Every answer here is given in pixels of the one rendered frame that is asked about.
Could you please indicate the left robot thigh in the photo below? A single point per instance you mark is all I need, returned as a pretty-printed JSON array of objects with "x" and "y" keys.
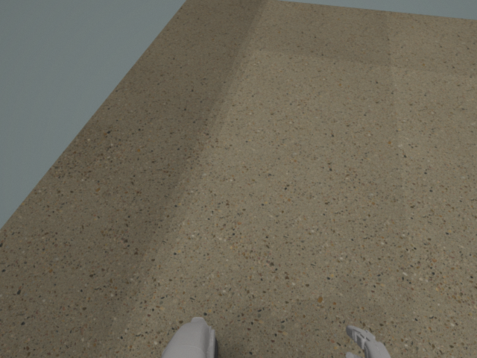
[{"x": 192, "y": 340}]

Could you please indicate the right robot hand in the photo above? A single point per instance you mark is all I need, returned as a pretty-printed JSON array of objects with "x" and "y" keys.
[{"x": 366, "y": 341}]

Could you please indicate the robot left shin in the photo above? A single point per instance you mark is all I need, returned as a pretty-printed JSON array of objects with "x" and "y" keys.
[{"x": 198, "y": 319}]

